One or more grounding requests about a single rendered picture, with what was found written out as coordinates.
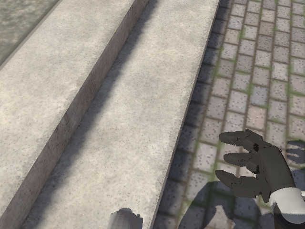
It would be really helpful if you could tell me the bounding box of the right robot forearm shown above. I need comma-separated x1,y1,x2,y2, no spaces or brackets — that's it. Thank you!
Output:
269,187,305,229

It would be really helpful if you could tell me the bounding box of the right robot hand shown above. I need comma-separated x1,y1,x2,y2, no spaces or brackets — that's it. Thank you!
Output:
214,129,295,203

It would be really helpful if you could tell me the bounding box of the robot left thigh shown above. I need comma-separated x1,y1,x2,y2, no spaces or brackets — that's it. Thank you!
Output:
107,210,143,229

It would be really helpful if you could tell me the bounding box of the left robot shin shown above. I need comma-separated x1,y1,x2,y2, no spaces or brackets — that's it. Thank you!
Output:
108,207,132,225

